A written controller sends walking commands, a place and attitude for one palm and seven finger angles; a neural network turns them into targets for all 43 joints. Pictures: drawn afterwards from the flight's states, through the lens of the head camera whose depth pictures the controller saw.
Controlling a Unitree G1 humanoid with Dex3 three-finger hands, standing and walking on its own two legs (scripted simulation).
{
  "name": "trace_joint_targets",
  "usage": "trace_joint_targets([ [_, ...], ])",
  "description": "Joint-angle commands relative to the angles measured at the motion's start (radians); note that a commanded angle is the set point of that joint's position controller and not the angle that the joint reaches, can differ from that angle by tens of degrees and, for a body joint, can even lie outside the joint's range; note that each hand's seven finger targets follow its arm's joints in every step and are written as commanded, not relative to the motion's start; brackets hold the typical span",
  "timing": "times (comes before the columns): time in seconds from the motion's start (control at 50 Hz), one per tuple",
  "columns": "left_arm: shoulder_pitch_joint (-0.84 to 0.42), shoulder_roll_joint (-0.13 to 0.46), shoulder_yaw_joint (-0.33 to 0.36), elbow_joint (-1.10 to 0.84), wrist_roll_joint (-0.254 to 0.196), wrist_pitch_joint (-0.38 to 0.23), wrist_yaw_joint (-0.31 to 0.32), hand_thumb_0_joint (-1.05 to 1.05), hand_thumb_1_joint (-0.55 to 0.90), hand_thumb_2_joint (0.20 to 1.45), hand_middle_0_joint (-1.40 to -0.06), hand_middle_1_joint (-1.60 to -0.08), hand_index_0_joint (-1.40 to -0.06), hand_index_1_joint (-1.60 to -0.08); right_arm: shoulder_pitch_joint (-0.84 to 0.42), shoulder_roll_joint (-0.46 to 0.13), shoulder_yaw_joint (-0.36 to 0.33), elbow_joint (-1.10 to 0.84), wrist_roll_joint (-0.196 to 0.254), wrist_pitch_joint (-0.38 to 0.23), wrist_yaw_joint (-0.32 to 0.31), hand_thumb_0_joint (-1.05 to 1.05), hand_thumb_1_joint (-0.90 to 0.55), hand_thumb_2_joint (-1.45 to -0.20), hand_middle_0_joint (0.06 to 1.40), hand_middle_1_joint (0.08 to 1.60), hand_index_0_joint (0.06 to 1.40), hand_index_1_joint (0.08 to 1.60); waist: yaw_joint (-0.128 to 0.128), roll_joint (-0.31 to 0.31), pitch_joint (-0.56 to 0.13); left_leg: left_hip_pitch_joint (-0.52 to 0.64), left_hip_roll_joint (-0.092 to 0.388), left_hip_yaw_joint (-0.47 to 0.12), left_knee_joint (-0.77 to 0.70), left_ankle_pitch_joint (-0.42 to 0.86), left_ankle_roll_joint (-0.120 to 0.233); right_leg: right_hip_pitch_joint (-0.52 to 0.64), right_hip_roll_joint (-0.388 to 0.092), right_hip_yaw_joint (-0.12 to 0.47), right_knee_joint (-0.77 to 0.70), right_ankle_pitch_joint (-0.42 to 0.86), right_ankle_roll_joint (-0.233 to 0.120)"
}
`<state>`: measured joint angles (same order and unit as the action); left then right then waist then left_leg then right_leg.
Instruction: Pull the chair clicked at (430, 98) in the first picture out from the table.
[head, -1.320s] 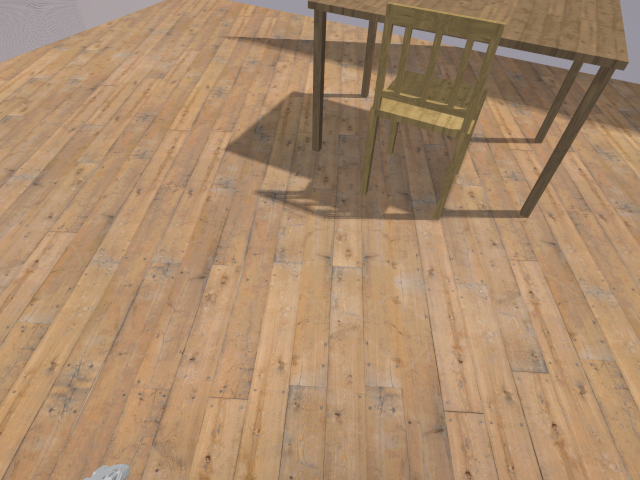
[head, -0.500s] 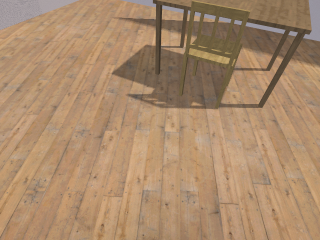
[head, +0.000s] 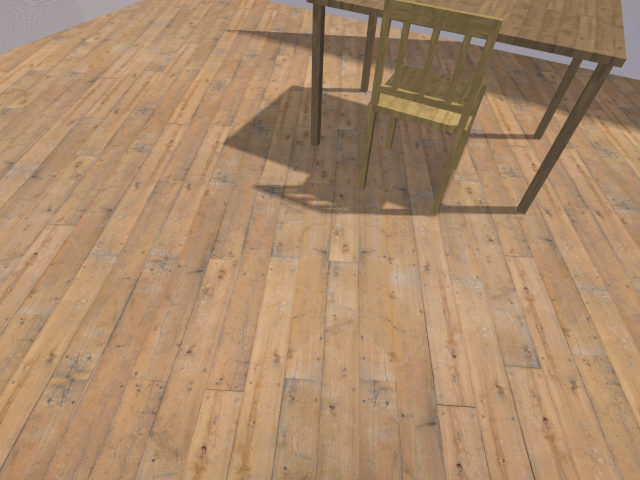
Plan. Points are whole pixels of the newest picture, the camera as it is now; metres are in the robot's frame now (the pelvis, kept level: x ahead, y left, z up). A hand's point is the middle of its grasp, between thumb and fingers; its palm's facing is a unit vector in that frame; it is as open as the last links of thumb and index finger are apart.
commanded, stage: look at it before walking up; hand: left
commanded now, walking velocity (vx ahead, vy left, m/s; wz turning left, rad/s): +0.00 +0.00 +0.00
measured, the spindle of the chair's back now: (428, 63) +1.47 -0.31 -0.12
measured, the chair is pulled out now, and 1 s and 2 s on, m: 0.00 0.00 0.00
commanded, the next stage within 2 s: walk to a spot facing it in 0.12 s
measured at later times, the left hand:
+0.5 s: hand out of the picture +0.04 +0.21 -0.19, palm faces -0.01 -0.98 -0.20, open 7.4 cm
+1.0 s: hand (259, 338) +0.39 +0.14 -0.19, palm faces -0.12 -0.98 -0.19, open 7.4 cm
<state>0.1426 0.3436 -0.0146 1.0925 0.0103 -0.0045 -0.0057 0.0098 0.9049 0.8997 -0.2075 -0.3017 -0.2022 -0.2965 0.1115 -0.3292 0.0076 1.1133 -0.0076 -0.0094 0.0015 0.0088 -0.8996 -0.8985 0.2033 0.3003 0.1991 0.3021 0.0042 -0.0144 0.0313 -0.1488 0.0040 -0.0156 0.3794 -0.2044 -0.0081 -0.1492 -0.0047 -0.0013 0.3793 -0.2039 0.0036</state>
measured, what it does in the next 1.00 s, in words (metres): walks ahead: right foot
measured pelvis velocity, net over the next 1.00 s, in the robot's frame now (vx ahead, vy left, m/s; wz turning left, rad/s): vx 0.25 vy -0.03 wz -0.09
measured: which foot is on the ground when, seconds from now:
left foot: down 0.00-0.92, up 0.94-1.00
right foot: down 0.00-0.58, up 0.60-0.90, down 0.92-1.00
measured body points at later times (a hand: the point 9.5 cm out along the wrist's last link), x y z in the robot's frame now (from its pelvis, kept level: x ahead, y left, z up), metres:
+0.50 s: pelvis +0.05 +0.01 -0.01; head +0.04 +0.02 +0.44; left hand +0.05 +0.26 -0.17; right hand +0.06 -0.25 -0.16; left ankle +0.00 +0.12 -0.75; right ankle +0.00 -0.12 -0.75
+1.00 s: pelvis +0.25 -0.03 -0.03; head +0.29 -0.03 +0.41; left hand +0.40 +0.19 -0.18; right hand +0.08 -0.22 -0.17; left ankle +0.07 +0.11 -0.65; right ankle +0.33 -0.12 -0.75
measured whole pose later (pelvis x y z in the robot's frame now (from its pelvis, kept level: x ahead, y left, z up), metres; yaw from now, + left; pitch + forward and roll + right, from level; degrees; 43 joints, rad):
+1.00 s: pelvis +0.25 -0.03 -0.03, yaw -5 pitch -2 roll -1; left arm 0.09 0.20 0.04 0.98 0.02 -0.07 -0.01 0.01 0.91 0.90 -0.20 -0.30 -0.20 -0.30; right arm 0.49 -0.12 -0.03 1.22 0.00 -0.04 -0.02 0.01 -0.90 -0.90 0.20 0.30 0.20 0.30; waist -0.05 0.00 0.12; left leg -0.16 0.07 0.02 1.17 -0.47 0.02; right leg -0.42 -0.01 -0.17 0.68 -0.23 -0.09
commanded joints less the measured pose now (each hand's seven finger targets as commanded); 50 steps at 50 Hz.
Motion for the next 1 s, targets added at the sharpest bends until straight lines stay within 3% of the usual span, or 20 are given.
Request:
trace_joint_targets([
  [0.0, -0.034, 0.199, 0.045, -0.062, 0.000, -0.019, 0.016, 0.000, 0.900, 0.900, -0.200, -0.300, -0.200, -0.300, -0.050, -0.213, -0.041, -0.063, 0.001, -0.025, -0.013, 0.000, -0.900, -0.900, 0.200, 0.300, 0.200, 0.300, 0.000, 0.024, -0.069, 0.022, 0.113, -0.094, -0.059, 0.153, 0.034, 0.012, -0.121, 0.097, -0.060, 0.114, -0.031],
  [0.2, -0.034, 0.198, 0.045, -0.059, 0.000, -0.019, 0.017, 0.000, 0.900, 0.900, -0.200, -0.300, -0.200, -0.300, -0.048, -0.212, -0.040, -0.057, 0.002, -0.024, -0.014, 0.000, -0.900, -0.900, 0.200, 0.300, 0.200, 0.300, 0.001, 0.018, -0.058, 0.025, 0.114, -0.093, -0.070, 0.157, 0.032, 0.017, -0.121, 0.093, -0.065, 0.122, -0.030],
  [0.24, 0.041, 0.072, 0.018, -0.026, 0.001, 0.002, 0.020, 0.000, 0.900, 0.900, -0.200, -0.300, -0.200, -0.300, 0.019, -0.082, -0.009, -0.029, -0.008, -0.005, -0.008, 0.000, -0.900, -0.900, 0.200, 0.300, 0.200, 0.300, 0.001, 0.015, -0.063, 0.017, 0.101, -0.065, -0.053, 0.002, 0.013, 0.007, -0.109, 0.094, -0.065, -0.064, -0.014],
  [0.34, 0.111, 0.090, 0.040, -0.038, 0.013, 0.015, -0.001, 0.000, 0.900, 0.900, -0.200, -0.300, -0.200, -0.300, 0.063, -0.079, -0.023, -0.042, -0.020, 0.006, -0.001, 0.000, -0.900, -0.900, 0.200, 0.300, 0.200, 0.300, 0.012, -0.043, 0.091, -0.146, 0.064, -0.044, 0.001, -0.357, 0.025, -0.106, -0.104, 0.177, -0.092, -0.433, -0.059],
  [0.46, 0.207, 0.086, 0.067, -0.035, 0.007, -0.012, 0.002, 0.000, 0.900, 0.900, -0.200, -0.300, -0.200, -0.300, 0.124, -0.023, -0.030, -0.066, -0.012, -0.027, -0.004, 0.000, -0.900, -0.900, 0.200, 0.300, 0.200, 0.300, 0.007, -0.105, 0.065, -0.194, 0.039, 0.058, 0.203, -0.211, 0.021, -0.023, -0.185, 0.274, -0.079, -0.294, -0.141],
  [0.5, 0.190, 0.064, 0.072, -0.043, 0.009, -0.018, 0.005, 0.000, 0.900, 0.900, -0.200, -0.300, -0.200, -0.300, 0.182, 0.000, -0.032, -0.054, -0.008, -0.039, -0.006, 0.000, -0.900, -0.900, 0.200, 0.300, 0.200, 0.300, -0.023, -0.073, 0.089, -0.104, 0.051, 0.068, 0.137, -0.188, 0.026, -0.099, -0.171, 0.234, -0.019, -0.209, -0.140],
  [0.52, 0.164, 0.032, 0.068, -0.051, 0.008, -0.018, 0.003, 0.000, 0.900, 0.900, -0.200, -0.300, -0.200, -0.300, 0.257, -0.008, -0.035, -0.028, -0.007, -0.047, -0.009, 0.000, -0.900, -0.900, 0.200, 0.300, 0.200, 0.300, -0.058, 0.024, 0.093, 0.021, 0.087, -0.001, 0.045, -0.133, 0.047, -0.194, -0.100, 0.153, 0.111, -0.149, -0.110],
  [0.54, 0.126, -0.029, 0.060, -0.074, 0.005, -0.022, -0.002, 0.000, 0.900, 0.900, -0.200, -0.300, -0.200, -0.300, 0.404, -0.068, -0.055, 0.023, -0.017, -0.059, -0.016, 0.000, -0.900, -0.900, 0.200, 0.300, 0.200, 0.300, -0.110, 0.248, 0.054, 0.204, 0.243, -0.244, -0.059, 0.005, 0.120, -0.362, 0.016, -0.006, 0.432, -0.105, -0.059],
  [0.56, 0.033, -0.049, 0.048, -0.120, 0.008, -0.040, 0.002, 0.000, 0.900, 0.900, -0.200, -0.300, -0.200, -0.300, 0.529, -0.098, -0.067, 0.063, -0.019, -0.063, -0.028, 0.000, -0.900, -0.900, 0.200, 0.300, 0.200, 0.300, -0.147, 0.340, 0.096, 0.323, 0.377, -0.412, -0.122, 0.253, 0.192, -0.583, 0.044, -0.058, 0.632, -0.348, -0.032],
  [0.6, 0.009, -0.038, 0.061, -0.123, 0.012, -0.047, 0.006, 0.000, 0.900, 0.900, -0.200, -0.300, -0.200, -0.300, 0.544, -0.014, -0.040, 0.071, -0.017, -0.067, -0.043, 0.000, -0.900, -0.900, 0.200, 0.300, 0.200, 0.300, -0.124, 0.161, 0.123, 0.345, 0.394, -0.336, -0.060, 0.581, 0.213, -0.661, -0.037, 0.021, 0.759, -0.310, -0.038],
  [0.62, 0.000, -0.060, 0.063, -0.123, 0.011, -0.047, -0.003, 0.000, 0.900, 0.900, -0.200, -0.300, -0.200, -0.300, 0.501, 0.001, -0.043, 0.055, -0.018, -0.071, -0.045, 0.000, -0.900, -0.900, 0.200, 0.300, 0.200, 0.300, -0.103, 0.123, 0.133, 0.319, 0.375, -0.280, -0.065, 0.559, 0.213, -0.656, -0.066, 0.013, 0.769, -0.290, -0.037],
  [0.72, -0.057, -0.130, 0.053, -0.155, 0.008, -0.023, -0.036, 0.000, 0.900, 0.900, -0.200, -0.300, -0.200, -0.300, 0.448, 0.051, -0.040, 0.048, -0.012, -0.088, -0.050, 0.000, -0.900, -0.900, 0.200, 0.300, 0.200, 0.300, -0.046, 0.165, 0.176, 0.179, 0.239, -0.041, -0.187, 0.402, 0.144, -0.555, -0.077, -0.097, 0.564, -0.090, -0.017],
  [0.76, -0.091, -0.147, 0.046, -0.170, 0.003, -0.023, -0.039, 0.000, 0.900, 0.900, -0.200, -0.300, -0.200, -0.300, 0.446, 0.054, -0.038, 0.053, -0.012, -0.087, -0.049, 0.000, -0.900, -0.900, 0.200, 0.300, 0.200, 0.300, -0.045, 0.177, 0.171, 0.130, 0.197, 0.033, -0.193, 0.488, 0.124, -0.424, -0.041, -0.161, 0.397, -0.020, -0.027],
  [0.84, 0.120, -0.103, 0.067, -0.108, 0.009, -0.031, -0.023, 0.000, 0.900, 0.900, -0.200, -0.300, -0.200, -0.300, 0.415, -0.002, -0.057, 0.066, -0.001, -0.084, -0.048, 0.000, -0.900, -0.900, 0.200, 0.300, 0.200, 0.300, 0.063, 0.156, 0.028, 0.137, 0.223, 0.093, 0.055, 0.829, 0.110, -0.083, 0.022, -0.178, 0.262, 0.051, -0.082],
  [0.86, 0.250, -0.072, 0.078, -0.068, 0.014, -0.036, -0.016, 0.000, 0.900, 0.900, -0.200, -0.300, -0.200, -0.300, 0.398, -0.009, -0.061, 0.061, 0.001, -0.083, -0.045, 0.000, -0.900, -0.900, 0.200, 0.300, 0.200, 0.300, 0.124, 0.124, -0.044, 0.088, 0.197, 0.106, 0.214, 0.783, 0.084, 0.084, 0.031, -0.170, 0.204, 0.099, -0.092],
  [0.88, 0.381, -0.007, 0.098, -0.031, 0.023, -0.050, -0.006, 0.000, 0.900, 0.900, -0.200, -0.300, -0.200, -0.300, 0.403, 0.019, -0.060, 0.055, 0.007, -0.083, -0.034, 0.000, -0.900, -0.900, 0.200, 0.300, 0.200, 0.300, 0.178, 0.040, -0.127, -0.079, 0.162, 0.106, 0.459, 0.548, 0.055, 0.316, -0.067, -0.061, 0.176, 0.114, -0.130],
  [0.9, 0.449, 0.090, 0.122, -0.016, 0.025, -0.058, 0.009, 0.000, 0.900, 0.900, -0.200, -0.300, -0.200, -0.300, 0.467, 0.092, -0.050, 0.038, 0.018, -0.084, -0.027, 0.000, -0.900, -0.900, 0.200, 0.300, 0.200, 0.300, 0.169, -0.200, -0.251, -0.316, 0.021, 0.118, 0.821, -0.165, 0.022, 0.483, -0.364, 0.363, 0.090, 0.087, -0.244],
  [0.92, 0.423, 0.127, 0.132, -0.018, 0.004, -0.053, 0.011, 0.000, 0.900, 0.900, -0.200, -0.300, -0.200, -0.300, 0.445, 0.101, -0.051, 0.015, 0.017, -0.079, -0.030, 0.000, -0.900, -0.900, 0.200, 0.300, 0.200, 0.300, 0.138, -0.193, -0.272, -0.384, 0.013, 0.017, 1.049, -0.351, 0.044, 0.409, -0.477, 0.581, -0.061, -0.036, -0.301],
  [0.94, 0.301, 0.091, 0.126, -0.049, -0.002, -0.047, 0.011, 0.000, 0.900, 0.900, -0.200, -0.300, -0.200, -0.300, 0.391, 0.098, -0.058, 0.007, 0.017, -0.073, -0.025, 0.000, -0.900, -0.900, 0.200, 0.300, 0.200, 0.300, 0.105, -0.124, -0.135, -0.416, 0.082, -0.004, 1.085, -0.260, 0.056, 0.250, -0.453, 0.508, -0.139, -0.276, -0.281],
  [0.98, 0.163, 0.001, 0.098, -0.080, 0.004, -0.053, 0.020, 0.000, 0.900, 0.900, -0.200, -0.300, -0.200, -0.300, 0.304, 0.120, -0.056, -0.020, -0.003, -0.060, -0.016, 0.000, -0.900, -0.900, 0.200, 0.300, 0.200, 0.300, 0.038, -0.006, 0.024, -0.419, 0.153, -0.017, 1.003, -0.164, 0.046, -0.039, -0.398, 0.356, -0.159, -0.237, -0.224],
])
